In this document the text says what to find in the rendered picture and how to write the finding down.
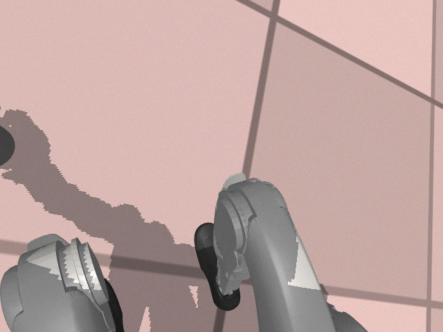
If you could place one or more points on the left robot foot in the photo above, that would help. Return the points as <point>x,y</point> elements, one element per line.
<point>114,305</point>

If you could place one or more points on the right robot foot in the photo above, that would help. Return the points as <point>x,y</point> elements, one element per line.
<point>208,263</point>

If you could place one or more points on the right robot hand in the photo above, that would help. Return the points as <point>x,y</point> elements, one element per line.
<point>344,322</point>

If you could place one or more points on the mug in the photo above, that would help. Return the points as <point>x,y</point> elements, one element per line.
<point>7,145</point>

